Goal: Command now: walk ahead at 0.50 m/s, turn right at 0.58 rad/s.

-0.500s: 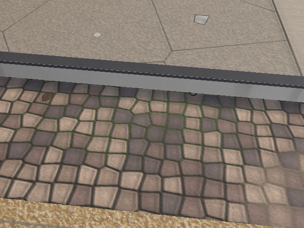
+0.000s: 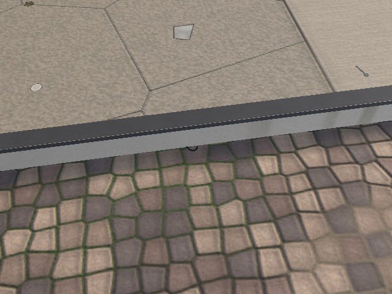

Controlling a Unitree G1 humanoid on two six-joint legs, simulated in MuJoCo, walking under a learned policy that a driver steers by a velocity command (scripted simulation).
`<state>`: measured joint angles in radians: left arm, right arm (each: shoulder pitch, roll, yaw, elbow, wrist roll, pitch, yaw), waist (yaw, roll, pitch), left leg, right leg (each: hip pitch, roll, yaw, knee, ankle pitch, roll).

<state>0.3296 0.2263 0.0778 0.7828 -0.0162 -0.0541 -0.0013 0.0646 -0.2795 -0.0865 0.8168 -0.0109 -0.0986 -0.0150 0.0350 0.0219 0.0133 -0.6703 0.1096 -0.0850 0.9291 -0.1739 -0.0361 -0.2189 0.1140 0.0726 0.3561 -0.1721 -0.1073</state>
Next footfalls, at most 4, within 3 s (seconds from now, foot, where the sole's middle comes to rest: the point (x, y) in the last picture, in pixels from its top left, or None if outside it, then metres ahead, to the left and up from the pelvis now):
0.24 left None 0.32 0.14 -0.78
0.74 right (275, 286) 0.51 -0.19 -0.78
1.28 left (217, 199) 0.83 0.01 -0.78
1.74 right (265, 157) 1.04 -0.20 -0.78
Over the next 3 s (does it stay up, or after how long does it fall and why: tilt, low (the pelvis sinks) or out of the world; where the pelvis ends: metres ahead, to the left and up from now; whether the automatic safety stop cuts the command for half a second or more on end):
stays up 1.55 0.18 0.12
